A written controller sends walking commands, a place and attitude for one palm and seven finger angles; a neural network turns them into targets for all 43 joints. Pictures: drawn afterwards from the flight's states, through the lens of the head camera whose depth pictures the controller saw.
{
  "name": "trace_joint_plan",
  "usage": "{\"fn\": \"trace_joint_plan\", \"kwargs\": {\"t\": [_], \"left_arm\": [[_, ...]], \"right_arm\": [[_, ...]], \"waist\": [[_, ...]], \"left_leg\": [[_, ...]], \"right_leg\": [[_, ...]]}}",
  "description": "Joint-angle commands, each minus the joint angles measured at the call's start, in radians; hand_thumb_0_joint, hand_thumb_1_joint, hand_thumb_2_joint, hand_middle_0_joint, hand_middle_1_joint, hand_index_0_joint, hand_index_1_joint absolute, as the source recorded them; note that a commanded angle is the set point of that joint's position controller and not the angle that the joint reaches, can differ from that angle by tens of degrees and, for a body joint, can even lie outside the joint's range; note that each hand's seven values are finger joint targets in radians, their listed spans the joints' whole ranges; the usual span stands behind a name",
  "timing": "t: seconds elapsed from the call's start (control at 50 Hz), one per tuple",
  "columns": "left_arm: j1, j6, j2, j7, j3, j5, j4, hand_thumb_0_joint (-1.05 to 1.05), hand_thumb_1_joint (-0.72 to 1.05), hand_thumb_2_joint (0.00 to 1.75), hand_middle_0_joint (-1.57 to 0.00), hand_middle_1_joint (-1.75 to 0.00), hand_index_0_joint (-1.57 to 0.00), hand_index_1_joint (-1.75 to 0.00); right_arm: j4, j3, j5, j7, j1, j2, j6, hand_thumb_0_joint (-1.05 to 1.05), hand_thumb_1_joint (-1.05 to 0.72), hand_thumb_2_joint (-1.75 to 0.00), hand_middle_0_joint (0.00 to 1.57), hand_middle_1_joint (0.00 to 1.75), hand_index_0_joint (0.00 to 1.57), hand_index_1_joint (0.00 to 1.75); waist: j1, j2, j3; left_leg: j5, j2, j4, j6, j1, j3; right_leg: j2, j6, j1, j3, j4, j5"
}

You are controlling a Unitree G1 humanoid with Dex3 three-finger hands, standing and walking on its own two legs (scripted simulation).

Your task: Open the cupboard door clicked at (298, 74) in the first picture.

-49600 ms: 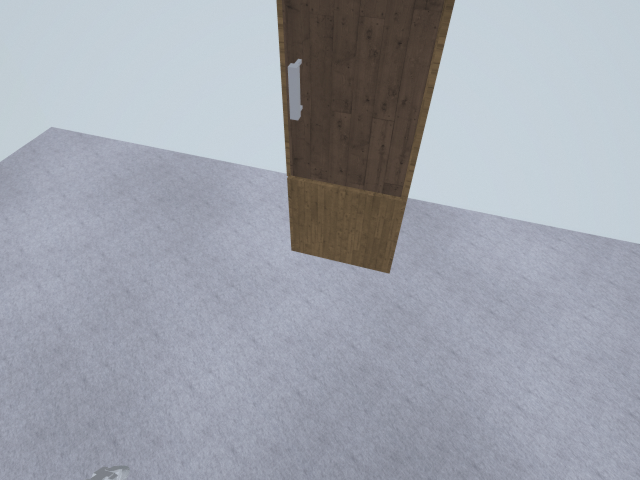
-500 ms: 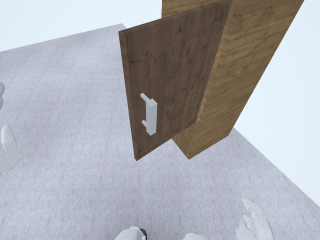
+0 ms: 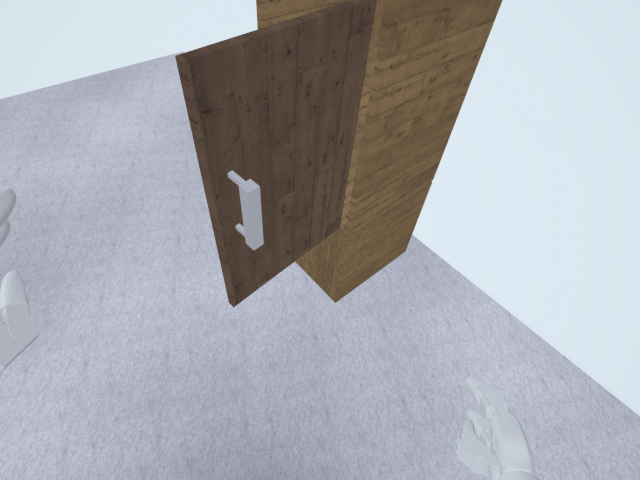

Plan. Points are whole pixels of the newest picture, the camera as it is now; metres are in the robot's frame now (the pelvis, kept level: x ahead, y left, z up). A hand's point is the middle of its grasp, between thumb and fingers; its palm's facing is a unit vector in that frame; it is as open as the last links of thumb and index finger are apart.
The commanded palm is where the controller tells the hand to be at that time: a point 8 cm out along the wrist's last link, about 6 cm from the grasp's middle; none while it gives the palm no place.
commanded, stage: stop stepping back and stand still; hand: left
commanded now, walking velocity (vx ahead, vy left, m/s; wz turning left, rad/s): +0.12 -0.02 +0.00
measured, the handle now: (244, 210) +0.55 +0.14 -0.03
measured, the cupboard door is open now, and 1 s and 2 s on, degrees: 95 95 95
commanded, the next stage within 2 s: let the arm hang, fingers relaxed in 0.46 s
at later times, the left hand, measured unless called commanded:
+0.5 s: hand (25, 403) +0.16 +0.24 +0.16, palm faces +0.42 -0.76 -0.50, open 7.4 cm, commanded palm +0.10 +0.28 +0.17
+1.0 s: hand out of the picture -0.06 +0.17 -0.18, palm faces +0.06 -0.98 -0.21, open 7.1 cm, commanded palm none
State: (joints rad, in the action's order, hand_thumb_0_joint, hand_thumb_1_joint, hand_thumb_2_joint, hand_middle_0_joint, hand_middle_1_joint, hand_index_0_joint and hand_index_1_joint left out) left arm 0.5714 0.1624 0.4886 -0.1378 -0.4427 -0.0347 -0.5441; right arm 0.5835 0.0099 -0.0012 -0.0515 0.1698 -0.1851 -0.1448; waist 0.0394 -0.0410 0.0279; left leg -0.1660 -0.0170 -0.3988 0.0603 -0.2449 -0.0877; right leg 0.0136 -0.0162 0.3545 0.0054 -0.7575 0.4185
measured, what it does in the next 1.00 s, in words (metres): steps on the spot: right foot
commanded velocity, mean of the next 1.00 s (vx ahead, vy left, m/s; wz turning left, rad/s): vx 0.04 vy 0.02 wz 0.00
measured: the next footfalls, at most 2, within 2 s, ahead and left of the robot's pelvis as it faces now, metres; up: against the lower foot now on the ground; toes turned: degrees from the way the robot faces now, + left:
right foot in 0.14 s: +0.03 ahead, -0.12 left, +0.00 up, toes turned -2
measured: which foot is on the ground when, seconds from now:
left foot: down 0.00-1.00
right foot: up 0.00-0.12, down 0.14-1.00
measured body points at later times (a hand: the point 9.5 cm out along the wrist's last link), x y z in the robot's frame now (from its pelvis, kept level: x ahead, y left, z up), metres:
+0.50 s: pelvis -0.03 -0.02 -0.01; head -0.04 -0.03 +0.44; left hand +0.13 +0.28 +0.18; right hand +0.11 -0.27 -0.09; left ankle -0.03 +0.10 -0.74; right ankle -0.01 -0.11 -0.74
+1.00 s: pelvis -0.06 -0.02 -0.01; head -0.03 -0.01 +0.44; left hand -0.06 +0.22 -0.16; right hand -0.02 -0.27 -0.15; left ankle -0.03 +0.10 -0.74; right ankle -0.01 -0.11 -0.74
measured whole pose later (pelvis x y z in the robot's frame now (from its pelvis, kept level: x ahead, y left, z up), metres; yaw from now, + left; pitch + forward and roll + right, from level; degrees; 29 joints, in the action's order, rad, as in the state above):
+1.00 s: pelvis -0.06 -0.02 -0.01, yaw +4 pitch -1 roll +0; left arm 0.28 -0.03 0.22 0.00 -0.01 0.02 1.00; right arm 1.02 0.01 -0.03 0.00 0.26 -0.22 0.03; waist -0.01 -0.02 0.08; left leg -0.21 0.00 -0.49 0.00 -0.27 0.01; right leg 0.00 0.04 0.27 0.10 -0.47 0.18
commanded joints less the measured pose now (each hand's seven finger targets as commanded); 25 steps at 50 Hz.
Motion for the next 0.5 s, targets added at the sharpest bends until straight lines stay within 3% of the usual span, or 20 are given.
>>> {"fn": "trace_joint_plan", "kwargs": {"t": [0.0, 0.06, 0.08, 0.1, 0.14, 0.16, 0.18, 0.2, 0.24, 0.28, 0.3, 0.34, 0.36, 0.38, 0.44, 0.48], "left_arm": [[0.104, 0.052, 0.136, -0.027, -0.148, -0.010, -0.196, 0.00, 0.90, 0.90, -0.20, -0.30, -0.20, -0.30], [0.044, 0.063, 0.118, -0.037, -0.127, 0.005, -0.177, 0.00, 0.90, 0.90, -0.20, -0.30, -0.20, -0.30], [0.012, 0.070, 0.137, -0.039, -0.132, 0.012, -0.172, 0.00, 0.90, 0.90, -0.20, -0.30, -0.20, -0.30], [-0.008, 0.076, 0.124, -0.039, -0.113, 0.016, -0.153, 0.00, 0.90, 0.90, -0.20, -0.30, -0.20, -0.30], [-0.053, 0.081, 0.138, -0.038, -0.106, 0.011, -0.135, 0.00, 0.90, 0.90, -0.20, -0.30, -0.20, -0.30], [-0.109, 0.082, 0.135, -0.038, -0.092, 0.014, -0.128, 0.00, 0.90, 0.90, -0.20, -0.30, -0.20, -0.30], [-0.165, 0.080, 0.128, -0.039, -0.072, 0.019, -0.146, 0.00, 0.90, 0.90, -0.20, -0.30, -0.20, -0.30], [-0.161, 0.077, 0.113, -0.042, -0.066, 0.026, -0.109, 0.00, 0.90, 0.90, -0.20, -0.30, -0.20, -0.30], [-0.171, 0.079, 0.100, -0.044, -0.061, 0.028, -0.067, 0.00, 0.90, 0.90, -0.20, -0.30, -0.20, -0.30], [-0.168, 0.087, 0.102, -0.047, -0.065, 0.027, -0.064, 0.00, 0.90, 0.90, -0.20, -0.30, -0.20, -0.30], [-0.147, 0.092, 0.100, -0.047, -0.065, 0.025, -0.065, 0.00, 0.90, 0.90, -0.20, -0.30, -0.20, -0.30], [-0.100, 0.104, 0.104, -0.047, -0.081, 0.021, -0.092, 0.00, 0.90, 0.90, -0.20, -0.30, -0.20, -0.30], [-0.076, 0.104, 0.111, -0.045, -0.092, 0.016, -0.105, 0.00, 0.90, 0.90, -0.20, -0.30, -0.20, -0.30], [-0.020, 0.102, 0.129, -0.039, -0.116, 0.012, -0.058, 0.00, 0.90, 0.90, -0.20, -0.30, -0.20, -0.30], [-0.051, 0.106, 0.103, -0.032, -0.094, 0.011, -0.081, 0.00, 0.90, 0.90, -0.20, -0.30, -0.20, -0.30], [-0.061, 0.108, 0.110, -0.032, -0.097, 0.010, -0.084, 0.00, 0.90, 0.90, -0.20, -0.30, -0.20, -0.30]], "right_arm": [[-0.138, -0.044, -0.002, -0.025, -0.035, -0.140, -0.045, 0.00, -0.90, -0.90, 0.20, 0.30, 0.20, 0.30], [-0.139, -0.041, -0.001, -0.035, -0.052, -0.152, -0.041, 0.00, -0.90, -0.90, 0.20, 0.30, 0.20, 0.30], [-0.140, -0.042, -0.001, -0.040, -0.059, -0.154, -0.039, 0.00, -0.90, -0.90, 0.20, 0.30, 0.20, 0.30], [-0.138, -0.044, -0.004, -0.040, -0.057, -0.149, -0.036, 0.00, -0.90, -0.90, 0.20, 0.30, 0.20, 0.30], [-0.120, -0.054, -0.015, -0.036, -0.045, -0.156, -0.030, 0.00, -0.90, -0.90, 0.20, 0.30, 0.20, 0.30], [-0.092, -0.056, -0.014, -0.033, -0.025, -0.151, -0.029, 0.00, -0.90, -0.90, 0.20, 0.30, 0.20, 0.30], [-0.080, -0.064, -0.006, -0.033, -0.027, -0.154, -0.027, 0.00, -0.90, -0.90, 0.20, 0.30, 0.20, 0.30], [-0.070, -0.063, -0.006, -0.035, -0.014, -0.152, -0.027, 0.00, -0.90, -0.90, 0.20, 0.30, 0.20, 0.30], [-0.068, -0.048, -0.004, -0.038, -0.017, -0.135, -0.029, 0.00, -0.90, -0.90, 0.20, 0.30, 0.20, 0.30], [-0.065, -0.048, -0.004, -0.049, -0.029, -0.140, -0.040, 0.00, -0.90, -0.90, 0.20, 0.30, 0.20, 0.30], [-0.065, -0.046, -0.007, -0.051, -0.023, -0.143, -0.045, 0.00, -0.90, -0.90, 0.20, 0.30, 0.20, 0.30], [-0.085, -0.051, -0.007, -0.049, -0.028, -0.158, -0.048, 0.00, -0.90, -0.90, 0.20, 0.30, 0.20, 0.30], [-0.094, -0.053, -0.001, -0.044, -0.026, -0.162, -0.047, 0.00, -0.90, -0.90, 0.20, 0.30, 0.20, 0.30], [-0.080, -0.053, 0.001, -0.042, -0.014, -0.150, -0.043, 0.00, -0.90, -0.90, 0.20, 0.30, 0.20, 0.30], [-0.093, -0.046, -0.002, -0.033, -0.031, -0.144, -0.041, 0.00, -0.90, -0.90, 0.20, 0.30, 0.20, 0.30], [-0.092, -0.049, -0.004, -0.034, -0.031, -0.147, -0.047, 0.00, -0.90, -0.90, 0.20, 0.30, 0.20, 0.30]], "waist": [[-0.032, 0.238, -0.115], [-0.033, 0.242, -0.063], [-0.031, 0.216, -0.049], [-0.025, 0.136, -0.030], [-0.020, -0.032, -0.021], [-0.023, -0.091, -0.032], [-0.030, -0.125, -0.028], [-0.025, -0.121, -0.030], [-0.024, -0.079, -0.050], [-0.024, 0.011, -0.054], [-0.029, 0.059, -0.040], [-0.046, 0.141, -0.050], [-0.046, 0.109, -0.071], [-0.042, 0.088, -0.086], [-0.034, 0.021, -0.043], [-0.035, 0.035, -0.048]], "left_leg": [[0.120, 0.233, 0.176, 0.023, -0.046, 0.185], [-0.368, 0.200, 0.226, 0.011, -0.270, 0.160], [-0.414, 0.166, 0.191, -0.001, -0.306, 0.143], [-0.377, 0.117, 0.093, -0.022, -0.271, 0.127], [-0.224, 0.035, -0.204, -0.061, -0.098, 0.102], [-0.215, 0.029, -0.333, -0.067, -0.034, 0.098], [-0.224, 0.027, -0.433, -0.063, -0.048, 0.104], [-0.215, 0.040, -0.436, -0.056, -0.077, 0.104], [-0.183, 0.054, -0.275, -0.044, -0.042, 0.090], [-0.124, 0.037, -0.083, -0.038, 0.036, 0.064], [-0.138, 0.050, -0.009, -0.029, 0.031, 0.089], [-0.112, 0.121, 0.053, 0.002, -0.011, 0.180], [-0.029, 0.131, 0.031, 0.002, -0.025, 0.187], [-0.090, 0.115, 0.020, -0.010, -0.058, 0.157], [-0.079, 0.080, -0.008, -0.028, -0.085, 0.127], [-0.041, 0.075, -0.014, -0.034, -0.060, 0.118]], "right_leg": [[-0.003, -0.013, -0.146, 0.050, 0.084, -0.063], [-0.003, -0.002, -0.335, 0.070, 0.206, -0.117], [-0.012, 0.007, -0.366, 0.052, 0.266, -0.134], [-0.049, 0.031, -0.307, -0.021, 0.377, -0.100], [-0.238, 0.129, -0.017, -0.314, 0.590, 0.118], [-0.307, 0.149, 0.091, -0.374, 0.637, 0.240], [-0.320, 0.160, 0.107, -0.393, 0.640, 0.269], [-0.314, 0.157, 0.059, -0.341, 0.607, 0.203], [-0.261, 0.125, 0.003, -0.214, 0.526, 0.078], [-0.202, 0.090, -0.017, -0.144, 0.466, 0.031], [-0.171, 0.075, -0.039, -0.134, 0.431, 0.014], [-0.093, 0.041, -0.109, -0.097, 0.355, -0.101], [-0.074, 0.034, -0.153, -0.085, 0.328, -0.205], [-0.087, 0.031, -0.162, -0.087, 0.357, -0.157], [-0.103, 0.040, -0.150, -0.111, 0.398, -0.155], [-0.107, 0.043, -0.143, -0.108, 0.409, -0.184]]}}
